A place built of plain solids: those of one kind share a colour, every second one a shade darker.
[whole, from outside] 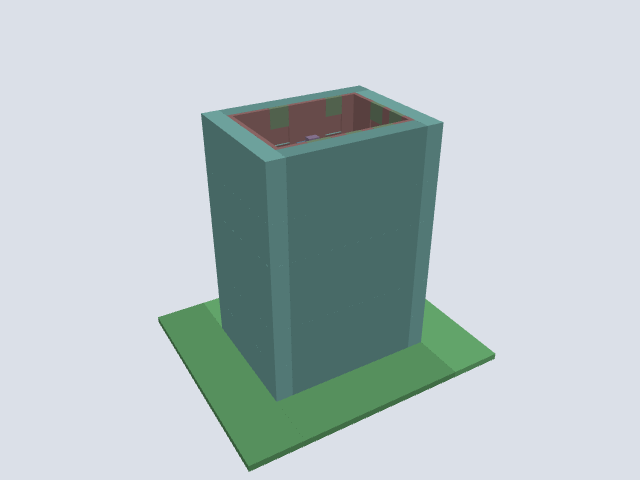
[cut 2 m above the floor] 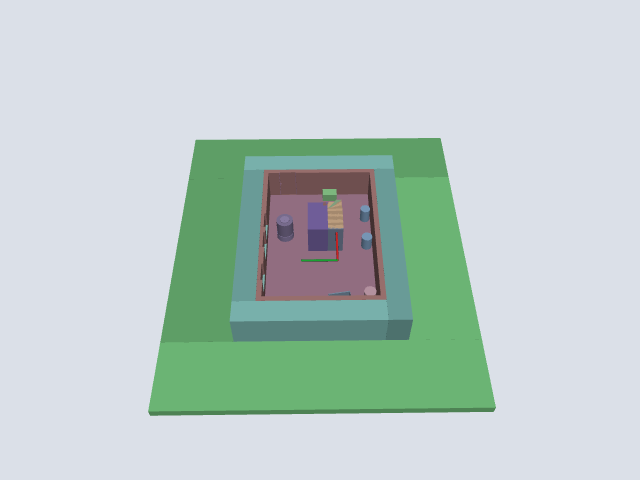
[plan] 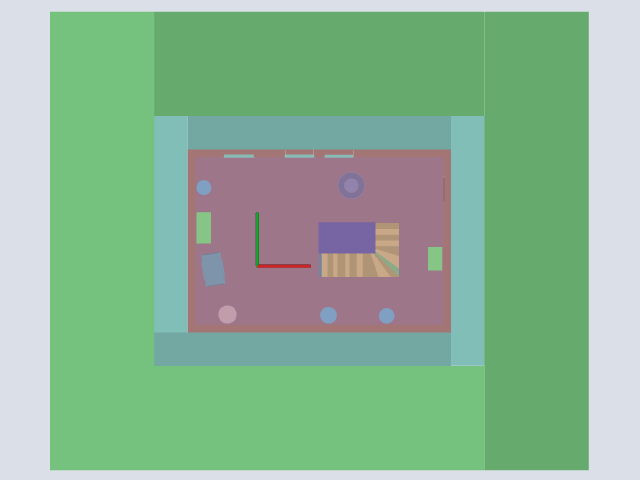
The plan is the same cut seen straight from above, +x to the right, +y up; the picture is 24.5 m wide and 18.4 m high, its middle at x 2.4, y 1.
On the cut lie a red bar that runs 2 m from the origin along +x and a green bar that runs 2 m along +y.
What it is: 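A harbour's pilots' and signal tower of tall halls, each with a gallery across one end; its two long stairs turn on winders round a masonry block, nothing at their outer side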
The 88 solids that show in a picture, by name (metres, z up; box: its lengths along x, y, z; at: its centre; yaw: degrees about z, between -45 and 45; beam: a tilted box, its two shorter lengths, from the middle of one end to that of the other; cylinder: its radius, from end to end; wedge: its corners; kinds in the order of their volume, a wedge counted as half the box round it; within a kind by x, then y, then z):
{
 "wall_fill_1": {"box": [1.28, 8.3, 3.25], "at": [-3.31, 1.6, 1.27]},
 "wall_fill_2": {"box": [1.28, 8.3, 2.99], "at": [-3.31, 1.6, 4.4]},
 "wall_fill_3": {"box": [1.28, 8.3, 4.99], "at": [-3.31, 1.6, 8.39]},
 "wall_fill_4": {"box": [1.28, 8.3, 3.01], "at": [-3.31, 1.6, 12.38]},
 "wall_fill_5": {"box": [1.28, 8.3, 3.95], "at": [-3.31, 1.6, 15.86]},
 "wall_fill_6": {"box": [11.38, 1.28, 3.25], "at": [1.74, -3.19, 1.27]},
 "wall_fill_7": {"box": [11.38, 1.28, 3.95], "at": [1.74, -3.19, 15.86]},
 "wall_fill_8": {"box": [10.1, 1.28, 3.25], "at": [2.38, 5.11, 1.27]},
 "wall_fill_9": {"box": [10.1, 1.28, 2.99], "at": [2.38, 5.11, 4.4]},
 "wall_fill_10": {"box": [10.1, 1.28, 4.99], "at": [2.38, 5.11, 8.39]},
 "wall_fill_11": {"box": [10.1, 1.28, 3.01], "at": [2.38, 5.11, 12.38]},
 "wall_fill_12": {"box": [10.1, 1.28, 3.95], "at": [2.38, 5.11, 15.86]},
 "wall_fill_13": {"box": [1.28, 9.58, 3.25], "at": [8.06, 0.96, 1.27]},
 "wall_fill_14": {"box": [1.28, 9.58, 2.99], "at": [8.06, 0.96, 4.4]},
 "wall_fill_15": {"box": [1.28, 9.58, 4.99], "at": [8.06, 0.96, 8.39]},
 "wall_fill_16": {"box": [1.28, 9.58, 3.01], "at": [8.06, 0.96, 12.38]},
 "wall_fill_17": {"box": [1.28, 9.58, 3.95], "at": [8.06, 0.96, 15.86]},
 "ground_garden_1": {"box": [4.0, 17.58, 0.5], "at": [-5.95, 0.96, -0.27]},
 "ground_garden_2": {"box": [12.66, 4.0, 0.5], "at": [2.38, -5.83, -0.27]},
 "ground_garden_3": {"box": [12.66, 4.0, 0.5], "at": [2.38, 7.75, -0.27]},
 "ground_garden_4": {"box": [4.0, 17.58, 0.5], "at": [10.7, 0.96, -0.27]},
 "wall_1": {"box": [0.2, 1.43, 1.44], "at": [-2.57, 0.6, 15.86]},
 "wall_2": {"box": [0.3, 2.43, 3.95], "at": [-2.52, -1.33, 15.86]},
 "wall_3": {"box": [0.3, 7.02, 3.25], "at": [-2.52, 0.96, 1.27]},
 "wall_4": {"box": [0.3, 0.78, 3.95], "at": [-2.52, 1.71, 15.86]},
 "wall_5": {"box": [0.3, 1.05, 3.95], "at": [-2.52, 3.95, 15.86]},
 "wall_6": {"box": [1.31, 0.3, 3.95], "at": [-2.02, -2.4, 15.86]},
 "wall_7": {"box": [1.39, 0.3, 3.25], "at": [-1.98, 4.32, 1.27]},
 "wall_8": {"box": [1.14, 0.2, 1.37], "at": [-0.71, 4.37, 1.59]},
 "wall_9": {"box": [1.35, 0.2, 1.39], "at": [-0.69, -2.45, 15.83]},
 "wall_10": {"box": [1.2, 0.3, 3.25], "at": [0.46, 4.32, 1.27]},
 "wall_11": {"box": [2.99, 0.3, 3.95], "at": [1.48, -2.4, 15.86]},
 "wall_12": {"box": [1.1, 0.2, 1.39], "at": [1.61, 4.37, 1.59]},
 "wall_13": {"box": [0.42, 0.3, 3.25], "at": [2.37, 4.32, 1.27]},
 "wall_14": {"box": [10.1, 0.3, 3.25], "at": [2.38, -2.4, 1.27]},
 "wall_15": {"box": [1.08, 0.2, 1.36], "at": [3.13, 4.37, 1.58]},
 "wall_16": {"box": [1.44, 0.2, 1.25], "at": [3.69, -2.45, 15.76]},
 "wall_17": {"box": [3.76, 0.3, 3.25], "at": [5.55, 4.32, 1.27]},
 "wall_18": {"box": [3.01, 0.3, 3.95], "at": [5.92, -2.4, 15.86]},
 "wall_19": {"box": [2.15, 0.3, 3.95], "at": [6.35, 4.32, 15.86]},
 "wall_20": {"box": [0.3, 5.0, 3.25], "at": [7.27, -0.05, 1.27]},
 "wall_21": {"box": [0.3, 7.02, 3.95], "at": [7.27, 0.96, 15.86]},
 "wall_22": {"box": [0.3, 0.97, 3.25], "at": [7.27, 3.99, 1.27]},
 "wall_23": {"box": [0.26, 1.05, 2.1], "at": [7.3, 2.97, 1.05]},
 "floor_1": {"box": [9.5, 6.42, 0.35], "at": [2.38, 0.96, -0.18]},
 "wall_own_block_1": {"box": [2.19, 1.2, 5.91], "at": [3.43, 1.08, 2.94]},
 "step_1": {"box": [0.28, 0.91, 3.11], "at": [2.55, 0.03, 1.51]},
 "step_2": {"box": [0.28, 0.91, 2.93], "at": [2.77, 0.04, 1.42]},
 "step_3": {"box": [0.28, 0.91, 2.75], "at": [2.99, 0.04, 1.32]},
 "step_4": {"box": [0.3, 0.91, 2.56], "at": [3.22, 0.04, 1.23]},
 "step_5": {"box": [0.28, 0.91, 2.38], "at": [3.45, 0.04, 1.14]},
 "step_6": {"box": [0.28, 0.91, 2.19], "at": [3.67, 0.04, 1.05]},
 "step_7": {"box": [0.28, 0.91, 2.01], "at": [3.89, 0.04, 0.95]},
 "step_8": {"box": [0.28, 0.91, 1.86], "at": [4.11, 0.04, 0.88]},
 "step_9": {"wedge": [[4.2, -0.42, -0.05], [4.2, -0.42, 1.62], [4.2, 0.49, -0.05], [4.2, 0.49, 1.62], [4.34, 0.49, -0.05], [4.34, 0.49, 1.62], [4.64, -0.42, -0.05], [4.64, -0.42, 1.62]]},
 "step_10": {"wedge": [[4.28, 0.49, -0.05], [4.28, 0.49, 1.44], [4.45, 0.49, -0.05], [4.45, 0.49, 1.44], [4.57, -0.42, -0.05], [4.57, -0.42, 1.44], [5.11, -0.42, -0.05], [5.11, -0.42, 1.44]]},
 "step_11": {"wedge": [[4.38, 0.49, -0.05], [4.38, 0.49, 1.26], [4.53, 0.49, -0.05], [4.53, 0.49, 1.26], [5.04, -0.42, -0.05], [5.04, -0.42, 1.26], [5.43, -0.42, -0.05], [5.43, -0.42, 1.26]]},
 "step_12": {"wedge": [[4.52, 0.49, -0.05], [4.52, 0.49, 1.08], [4.52, 0.67, -0.05], [4.52, 0.67, 1.08], [5.43, -0.17, -0.05], [5.43, -0.17, 1.08], [5.43, 0.38, -0.05], [5.43, 0.38, 1.08]]},
 "step_13": {"wedge": [[4.52, 0.61, -0.05], [4.52, 0.61, 0.9], [4.52, 0.76, -0.05], [4.52, 0.76, 0.9], [5.43, 0.31, -0.05], [5.43, 0.31, 0.9], [5.43, 0.76, -0.05], [5.43, 0.76, 0.9]]},
 "step_14": {"box": [0.91, 0.28, 0.77], "at": [4.98, 0.84, 0.34]},
 "step_15": {"box": [0.91, 0.28, 0.59], "at": [4.98, 1.06, 0.25]},
 "step_16": {"box": [0.91, 0.28, 0.41], "at": [4.98, 1.29, 0.16]},
 "step_17": {"box": [0.91, 0.28, 0.23], "at": [4.98, 1.51, 0.07]},
 "wall_head_1": {"box": [0.3, 1.43, 1.26], "at": [-2.52, 0.6, 17.21]},
 "wall_head_2": {"box": [0.3, 1.33, 1.36], "at": [-2.52, 2.76, 17.16]},
 "wall_head_3": {"box": [1.35, 0.3, 1.31], "at": [-0.69, -2.4, 17.18]},
 "wall_head_4": {"box": [1.57, 0.3, 1.38], "at": [-0.23, 4.32, 17.15]},
 "wall_head_5": {"box": [1.44, 0.3, 1.45], "at": [3.69, -2.4, 17.11]},
 "wall_head_6": {"box": [1.67, 0.3, 1.37], "at": [4.44, 4.32, 17.15]},
 "store_buoy_1": {"cylinder": 0.52, "from": [3.6, 3.09, -0.02], "to": [3.6, 3.09, 0.44]},
 "store_buoy_2": {"cylinder": 0.5, "from": [3.6, 3.09, 0.44], "to": [3.6, 3.09, 1.45]},
 "store_buoy_3": {"cylinder": 0.28, "from": [3.6, 3.09, 1.45], "to": [3.6, 3.09, 1.5]},
 "winch_case_1": {"box": [0.8, 0.55, 2.22], "at": [2.67, 0.49, 15.33]},
 "barrel_1": {"cylinder": 0.28, "from": [-2.05, 3.01, -0.02], "to": [-2.05, 3.01, 0.88]},
 "barrel_2": {"cylinder": 0.32, "from": [2.73, -1.89, -0.02], "to": [2.73, -1.89, 0.88]},
 "barrel_3": {"cylinder": 0.3, "from": [4.96, -1.91, -0.02], "to": [4.96, -1.91, 0.94]},
 "chest_1": {"box": [0.56, 1.2, 0.67], "at": [-2.05, 1.46, 0.31]},
 "chest_2": {"box": [0.55, 0.91, 0.58], "at": [6.81, 0.28, 0.27]},
 "step_w1t03a_1": {"wedge": [[4.52, 0.49, -0.05], [4.52, 0.49, 1.26], [4.52, 0.56, -0.05], [4.52, 0.56, 1.26], [5.43, -0.42, -0.05], [5.43, -0.42, 1.26], [5.43, -0.1, -0.05], [5.43, -0.1, 1.26]]},
 "floor_hda_1": {"box": [0.12, 0.91, 3.3], "at": [2.41, 0.04, 1.6]},
 "rope_coils_1": {"cylinder": 0.35, "from": [-1.15, -1.86, -0.02], "to": [-1.15, -1.86, 0.64]},
 "handcart_1": {"box": [0.06, 1.24, 0.54], "at": [-2.04, -0.18, 0.54], "yaw": 8.9},
 "handcart_2": {"cylinder": 0.28, "from": [-1.72, 0.04, 0.3], "to": [-1.72, 0.04, 0.44]},
 "handcart_3": {"box": [0.64, 1.18, 0.05], "at": [-1.69, -0.13, 0.27], "yaw": 8.9},
 "handcart_4": {"box": [0.06, 1.24, 0.54], "at": [-1.35, -0.08, 0.54], "yaw": 8.9},
 "stair_window_1": {"box": [1.14, 0.13, 0.035], "at": [-0.71, 4.22, 0.92]},
 "stair_window_2": {"box": [1.1, 0.13, 0.035], "at": [1.61, 4.22, 0.92]},
 "stair_window_3": {"box": [1.08, 0.13, 0.035], "at": [3.13, 4.22, 0.92]}
}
